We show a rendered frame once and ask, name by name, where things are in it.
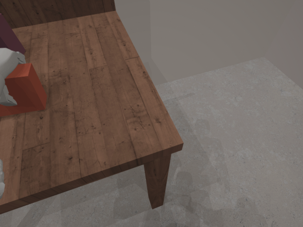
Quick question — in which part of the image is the left robot hand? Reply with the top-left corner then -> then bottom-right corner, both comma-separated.
0,48 -> 26,106

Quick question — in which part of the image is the table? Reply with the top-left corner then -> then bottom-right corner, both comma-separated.
0,0 -> 184,214

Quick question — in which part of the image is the sponge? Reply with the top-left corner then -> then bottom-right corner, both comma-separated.
0,63 -> 47,117

